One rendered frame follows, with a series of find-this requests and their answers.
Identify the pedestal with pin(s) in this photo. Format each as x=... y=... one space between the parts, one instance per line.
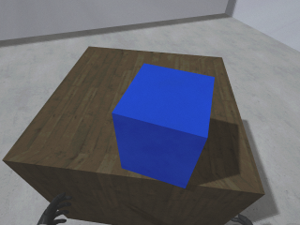
x=70 y=146

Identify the carton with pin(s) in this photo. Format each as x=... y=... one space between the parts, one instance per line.
x=161 y=123

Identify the robot left hand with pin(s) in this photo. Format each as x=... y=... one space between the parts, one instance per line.
x=50 y=213

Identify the robot right hand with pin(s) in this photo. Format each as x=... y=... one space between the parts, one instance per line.
x=241 y=219

